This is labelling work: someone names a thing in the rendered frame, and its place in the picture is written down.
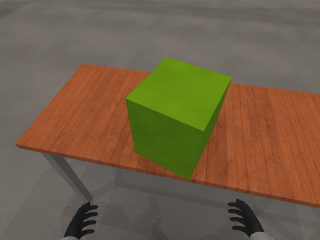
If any robot left hand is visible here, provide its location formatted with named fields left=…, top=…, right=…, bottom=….
left=64, top=202, right=98, bottom=240

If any table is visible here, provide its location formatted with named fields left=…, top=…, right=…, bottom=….
left=15, top=64, right=320, bottom=209

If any carton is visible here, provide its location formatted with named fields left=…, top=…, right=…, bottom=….
left=125, top=57, right=232, bottom=181

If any robot right hand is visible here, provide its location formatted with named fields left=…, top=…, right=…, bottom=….
left=228, top=199, right=264, bottom=238

